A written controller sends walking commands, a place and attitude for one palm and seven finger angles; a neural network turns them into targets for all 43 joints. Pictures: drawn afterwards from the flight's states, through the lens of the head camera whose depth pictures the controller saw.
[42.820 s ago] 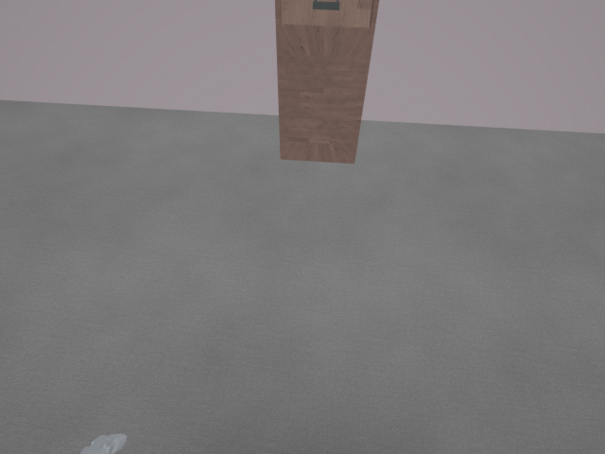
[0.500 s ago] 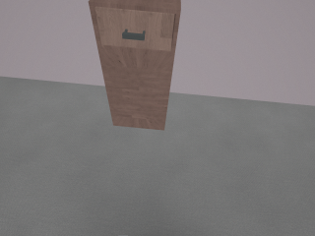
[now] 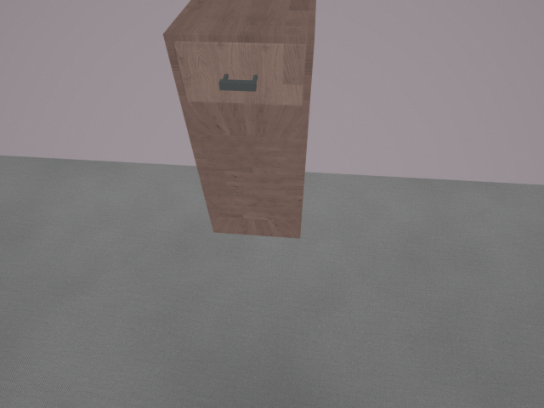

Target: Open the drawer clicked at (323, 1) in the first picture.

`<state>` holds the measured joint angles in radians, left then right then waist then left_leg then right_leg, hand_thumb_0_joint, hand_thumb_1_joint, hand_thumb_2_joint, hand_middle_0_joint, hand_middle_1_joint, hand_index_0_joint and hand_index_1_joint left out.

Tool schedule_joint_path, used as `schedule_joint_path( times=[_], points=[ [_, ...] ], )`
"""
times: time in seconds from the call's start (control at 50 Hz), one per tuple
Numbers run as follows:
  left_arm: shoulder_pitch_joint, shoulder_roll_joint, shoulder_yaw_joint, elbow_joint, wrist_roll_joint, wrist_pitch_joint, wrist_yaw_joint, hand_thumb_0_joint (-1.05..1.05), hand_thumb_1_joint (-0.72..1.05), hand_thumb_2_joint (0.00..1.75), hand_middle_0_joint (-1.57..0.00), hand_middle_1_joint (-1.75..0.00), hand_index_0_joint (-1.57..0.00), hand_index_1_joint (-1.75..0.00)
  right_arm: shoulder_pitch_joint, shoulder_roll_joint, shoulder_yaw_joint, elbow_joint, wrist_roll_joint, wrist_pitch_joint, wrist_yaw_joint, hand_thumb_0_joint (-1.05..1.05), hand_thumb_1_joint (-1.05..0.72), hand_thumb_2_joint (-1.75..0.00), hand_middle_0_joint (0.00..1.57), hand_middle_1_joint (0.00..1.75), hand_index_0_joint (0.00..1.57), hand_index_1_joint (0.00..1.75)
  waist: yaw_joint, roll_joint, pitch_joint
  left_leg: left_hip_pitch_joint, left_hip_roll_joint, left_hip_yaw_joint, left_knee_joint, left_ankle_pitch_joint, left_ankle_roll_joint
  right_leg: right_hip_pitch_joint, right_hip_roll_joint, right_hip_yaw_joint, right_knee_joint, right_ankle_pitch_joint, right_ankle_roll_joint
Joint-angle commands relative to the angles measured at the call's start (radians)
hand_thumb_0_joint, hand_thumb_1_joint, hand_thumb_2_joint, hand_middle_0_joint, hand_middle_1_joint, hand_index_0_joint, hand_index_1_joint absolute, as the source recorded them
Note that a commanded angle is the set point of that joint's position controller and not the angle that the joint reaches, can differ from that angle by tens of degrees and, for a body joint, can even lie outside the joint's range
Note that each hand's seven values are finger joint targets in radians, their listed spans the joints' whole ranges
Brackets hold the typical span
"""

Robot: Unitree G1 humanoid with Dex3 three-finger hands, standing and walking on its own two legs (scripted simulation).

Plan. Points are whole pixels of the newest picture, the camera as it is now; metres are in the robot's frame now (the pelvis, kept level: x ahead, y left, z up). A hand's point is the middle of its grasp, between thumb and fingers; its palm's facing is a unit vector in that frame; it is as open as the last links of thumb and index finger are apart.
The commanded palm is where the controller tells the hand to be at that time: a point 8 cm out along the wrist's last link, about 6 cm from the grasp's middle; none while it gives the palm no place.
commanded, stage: let the arm hang, fingers relaxed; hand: left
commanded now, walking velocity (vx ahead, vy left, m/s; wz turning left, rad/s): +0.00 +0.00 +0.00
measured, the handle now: (239, 81) +0.94 +0.15 +0.01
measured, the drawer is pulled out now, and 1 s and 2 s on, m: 0.00 0.00 0.00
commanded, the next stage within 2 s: look to check the result in 0.24 s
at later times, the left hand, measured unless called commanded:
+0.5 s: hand out of the picture +0.11 +0.24 -0.15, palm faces -0.07 -0.93 -0.35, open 7.4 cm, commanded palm none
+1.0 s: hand out of the picture +0.12 +0.24 -0.15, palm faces -0.04 -0.94 -0.35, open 7.4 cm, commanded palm none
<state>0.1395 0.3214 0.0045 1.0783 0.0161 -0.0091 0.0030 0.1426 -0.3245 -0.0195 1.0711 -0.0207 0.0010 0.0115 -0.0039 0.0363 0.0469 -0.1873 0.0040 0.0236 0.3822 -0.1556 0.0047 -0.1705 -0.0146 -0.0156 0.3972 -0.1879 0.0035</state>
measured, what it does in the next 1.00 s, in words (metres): stands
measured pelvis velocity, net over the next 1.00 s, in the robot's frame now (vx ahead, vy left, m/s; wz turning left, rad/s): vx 0.03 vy -0.01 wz -0.01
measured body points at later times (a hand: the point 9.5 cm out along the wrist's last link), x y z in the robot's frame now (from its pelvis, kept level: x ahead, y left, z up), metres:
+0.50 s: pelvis +0.02 -0.01 +0.00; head +0.04 -0.02 +0.45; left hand +0.11 +0.29 -0.12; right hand +0.07 -0.31 -0.14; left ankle +0.03 +0.12 -0.74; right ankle +0.02 -0.12 -0.74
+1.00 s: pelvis +0.03 -0.01 +0.00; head +0.05 -0.02 +0.45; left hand +0.12 +0.29 -0.12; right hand +0.11 -0.31 -0.13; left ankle +0.03 +0.12 -0.74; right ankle +0.02 -0.12 -0.74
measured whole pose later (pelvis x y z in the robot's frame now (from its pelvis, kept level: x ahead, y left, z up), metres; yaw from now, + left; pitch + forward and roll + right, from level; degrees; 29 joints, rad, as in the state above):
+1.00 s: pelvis +0.03 -0.01 +0.00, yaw -1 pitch -2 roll +0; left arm 0.11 0.33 0.00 1.11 0.01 -0.01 0.00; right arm 0.10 -0.34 -0.01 1.11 -0.02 0.00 0.01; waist -0.01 0.01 0.05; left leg -0.11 0.02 0.03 0.31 -0.17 -0.02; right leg -0.09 0.01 -0.01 0.31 -0.19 -0.01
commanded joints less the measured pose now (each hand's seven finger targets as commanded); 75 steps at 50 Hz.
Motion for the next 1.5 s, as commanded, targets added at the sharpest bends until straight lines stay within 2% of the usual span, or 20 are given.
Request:
schedule_joint_path(
  times=[0.0, 0.24, 0.42, 0.92, 0.96, 0.98, 1.02, 1.08, 1.16, 1.24, 1.26, 1.28, 1.3, 1.32, 1.34, 1.36, 1.38, 1.4, 1.44, 1.48],
  points=[
    [-0.04, 0.224, 0.044, -0.05, -0.001, -0.026, 0.012, 0.0, 0.9, 0.9, -0.2, -0.3, -0.2, -0.3, -0.005, -0.187, -0.037, -0.039, 0.0, -0.014, -0.009, 0.0, -0.9, -0.9, 0.2, 0.3, 0.2, 0.3, -0.009, -0.035, -0.02, 0.029, 0.103, -0.105, -0.09, -0.01, 0.019, -0.028, -0.103, 0.123, -0.122, -0.052, -0.036],
    [-0.081, 0.234, 0.043, -0.05, -0.006, -0.033, 0.01, 0.0, 0.9, 0.9, -0.2, -0.3, -0.2, -0.3, -0.04, -0.208, -0.028, -0.031, 0.002, -0.022, -0.012, 0.0, -0.9, -0.9, 0.2, 0.3, 0.2, 0.3, -0.007, -0.034, -0.074, 0.071, 0.117, -0.094, -0.095, 0.119, 0.011, 0.057, -0.108, 0.111, -0.112, 0.135, -0.037],
    [-0.081, 0.233, 0.039, -0.039, -0.008, -0.03, 0.011, 0.0, 0.9, 0.9, -0.2, -0.3, -0.2, -0.3, -0.037, -0.214, -0.026, -0.018, 0.004, -0.016, -0.014, 0.0, -0.9, -0.9, 0.2, 0.3, 0.2, 0.3, -0.011, -0.034, -0.073, 0.092, 0.12, -0.091, -0.108, 0.09, 0.01, 0.053, -0.105, 0.113, -0.134, 0.093, -0.035],
    [-0.068, 0.232, 0.043, -0.027, -0.006, -0.033, 0.015, 0.0, 0.9, 0.9, -0.2, -0.3, -0.2, -0.3, -0.056, -0.212, -0.028, -0.021, 0.004, -0.019, -0.019, 0.0, -0.9, -0.9, 0.2, 0.3, 0.2, 0.3, -0.01, -0.036, -0.071, 0.125, 0.125, -0.081, -0.108, 0.144, 0.01, 0.068, -0.108, 0.109, -0.133, 0.182, -0.037],
    [-0.025, 0.151, 0.027, -0.01, -0.009, -0.022, 0.017, 0.0, 0.9, 0.9, -0.2, -0.3, -0.2, -0.3, -0.026, -0.128, -0.01, -0.007, 0.001, -0.009, -0.014, 0.0, -0.9, -0.9, 0.2, 0.3, 0.2, 0.3, -0.008, -0.032, -0.071, 0.123, 0.12, -0.064, -0.095, 0.077, -0.005, 0.053, -0.103, 0.112, -0.133, 0.092, -0.023],
    [-0.006, 0.118, 0.017, 0.0, -0.009, -0.013, 0.017, 0.0, 0.9, 0.9, -0.2, -0.3, -0.2, -0.3, 0.002, -0.086, 0.001, 0.004, -0.003, -0.001, -0.011, 0.0, -0.9, -0.9, 0.2, 0.3, 0.2, 0.3, -0.01, -0.037, -0.056, 0.113, 0.116, -0.058, -0.097, -0.006, -0.01, 0.036, -0.098, 0.11, -0.132, -0.023, -0.018],
    [0.015, 0.113, 0.019, 0.003, -0.004, -0.002, 0.01, 0.0, 0.9, 0.9, -0.2, -0.3, -0.2, -0.3, 0.027, -0.078, 0.0, 0.009, -0.011, 0.006, -0.006, 0.0, -0.9, -0.9, 0.2, 0.3, 0.2, 0.3, -0.007, -0.039, -0.005, 0.066, 0.107, -0.054, -0.087, -0.169, -0.009, -0.01, -0.088, 0.122, -0.126, -0.206, -0.026],
    [0.043, 0.124, 0.032, 0.001, -0.001, -0.001, 0.001, 0.0, 0.9, 0.9, -0.2, -0.3, -0.2, -0.3, 0.046, -0.07, -0.006, 0.004, -0.015, 0.002, -0.003, 0.0, -0.9, -0.9, 0.2, 0.3, 0.2, 0.3, 0.0, -0.061, 0.039, 0.017, 0.094, -0.042, -0.054, -0.257, -0.003, -0.041, -0.094, 0.142, -0.116, -0.292, -0.046],
    [0.088, 0.112, 0.045, 0.001, -0.004, -0.009, -0.003, 0.0, 0.9, 0.9, -0.2, -0.3, -0.2, -0.3, 0.069, -0.039, -0.01, -0.004, -0.009, -0.012, -0.008, 0.0, -0.9, -0.9, 0.2, 0.3, 0.2, 0.3, 0.006, -0.093, 0.076, -0.029, 0.086, -0.009, 0.024, -0.162, 0.0, -0.022, -0.108, 0.155, -0.076, -0.179, -0.072],
    [0.161, 0.085, 0.062, 0.012, -0.007, -0.018, 0.004, 0.0, 0.9, 0.9, -0.2, -0.3, -0.2, -0.3, 0.13, -0.006, -0.015, 0.004, -0.004, -0.032, -0.024, 0.0, -0.9, -0.9, 0.2, 0.3, 0.2, 0.3, 0.004, -0.086, -0.006, -0.015, 0.08, 0.032, 0.123, 0.023, 0.003, 0.094, -0.119, 0.131, 0.047, 0.167, -0.092],
    [0.166, 0.074, 0.066, 0.009, -0.008, -0.017, 0.005, 0.0, 0.9, 0.9, -0.2, -0.3, -0.2, -0.3, 0.145, -0.007, -0.02, 0.009, -0.002, -0.034, -0.028, 0.0, -0.9, -0.9, 0.2, 0.3, 0.2, 0.3, 0.001, -0.049, 0.002, 0.006, 0.086, 0.025, 0.13, 0.065, 0.01, 0.072, -0.108, 0.113, 0.091, 0.227, -0.092],
    [0.148, 0.054, 0.065, -0.001, -0.009, -0.018, 0.006, 0.0, 0.9, 0.9, -0.2, -0.3, -0.2, -0.3, 0.209, -0.009, -0.024, 0.025, -0.005, -0.038, -0.034, 0.0, -0.9, -0.9, 0.2, 0.3, 0.2, 0.3, -0.034, -0.002, -0.014, 0.103, 0.118, -0.011, 0.092, 0.164, 0.028, 0.004, -0.077, 0.057, 0.193, 0.285, -0.081],
    [0.107, 0.017, 0.06, -0.024, -0.011, -0.021, 0.005, 0.0, 0.9, 0.9, -0.2, -0.3, -0.2, -0.3, 0.305, -0.038, -0.037, 0.058, -0.013, -0.04, -0.041, 0.0, -0.9, -0.9, 0.2, 0.3, 0.2, 0.3, -0.073, 0.125, -0.026, 0.249, 0.197, -0.127, 0.045, 0.272, 0.074, -0.16, -0.023, -0.012, 0.362, 0.238, -0.056],
    [0.011, -0.019, 0.046, -0.071, -0.012, -0.026, 0.003, 0.0, 0.9, 0.9, -0.2, -0.3, -0.2, -0.3, 0.427, -0.056, -0.05, 0.092, -0.021, -0.043, -0.046, 0.0, -0.9, -0.9, 0.2, 0.3, 0.2, 0.3, -0.121, 0.238, 0.01, 0.377, 0.32, -0.282, -0.032, 0.45, 0.155, -0.389, 0.028, -0.08, 0.535, -0.169, -0.028],
    [-0.068, -0.029, 0.046, -0.102, -0.01, -0.028, 0.005, 0.0, 0.9, 0.9, -0.2, -0.3, -0.2, -0.3, 0.495, -0.048, -0.047, 0.113, -0.025, -0.039, -0.051, 0.0, -0.9, -0.9, 0.2, 0.3, 0.2, 0.3, -0.14, 0.228, 0.054, 0.419, 0.391, -0.348, -0.042, 0.579, 0.205, -0.524, 0.0, -0.028, 0.634, -0.378, -0.026],
    [-0.099, -0.029, 0.049, -0.114, -0.008, -0.028, 0.006, 0.0, 0.9, 0.9, -0.2, -0.3, -0.2, -0.3, 0.492, -0.028, -0.046, 0.108, -0.023, -0.036, -0.052, 0.0, -0.9, -0.9, 0.2, 0.3, 0.2, 0.3, -0.133, 0.146, 0.076, 0.409, 0.414, -0.328, -0.026, 0.581, 0.221, -0.557, -0.047, 0.004, 0.638, -0.386, -0.031],
    [-0.103, -0.043, 0.053, -0.12, -0.008, -0.026, 0.0, 0.0, 0.9, 0.9, -0.2, -0.3, -0.2, -0.3, 0.451, -0.017, -0.046, 0.095, -0.025, -0.038, -0.054, 0.0, -0.9, -0.9, 0.2, 0.3, 0.2, 0.3, -0.116, 0.116, 0.114, 0.32, 0.404, -0.285, -0.042, 0.475, 0.204, -0.519, -0.079, 0.015, 0.598, -0.369, -0.033],
    [-0.081, -0.06, 0.056, -0.121, -0.007, -0.022, -0.01, 0.0, 0.9, 0.9, -0.2, -0.3, -0.2, -0.3, 0.381, -0.022, -0.047, 0.076, -0.028, -0.041, -0.055, 0.0, -0.9, -0.9, 0.2, 0.3, 0.2, 0.3, -0.072, 0.128, 0.13, 0.215, 0.374, -0.232, -0.061, 0.314, 0.169, -0.44, -0.097, 0.006, 0.513, -0.353, -0.034],
    [0.014, -0.079, 0.06, -0.094, -0.003, -0.013, -0.03, 0.0, 0.9, 0.9, -0.2, -0.3, -0.2, -0.3, 0.281, -0.016, -0.041, 0.048, -0.029, -0.044, -0.051, 0.0, -0.9, -0.9, 0.2, 0.3, 0.2, 0.3, -0.006, 0.118, 0.107, 0.017, 0.293, -0.126, -0.066, 0.092, 0.109, -0.195, -0.049, -0.082, 0.346, -0.261, -0.032],
    [0.257, -0.052, 0.082, -0.009, 0.001, -0.015, -0.034, 0.0, 0.9, 0.9, -0.2, -0.3, -0.2, -0.3, 0.232, -0.013, -0.041, 0.032, -0.015, -0.045, -0.047, 0.0, -0.9, -0.9, 0.2, 0.3, 0.2, 0.3, 0.103, -0.024, -0.022, -0.182, 0.19, -0.027, 0.172, -0.022, 0.069, 0.206, 0.02, -0.125, 0.206, -0.088, -0.04]
  ],
)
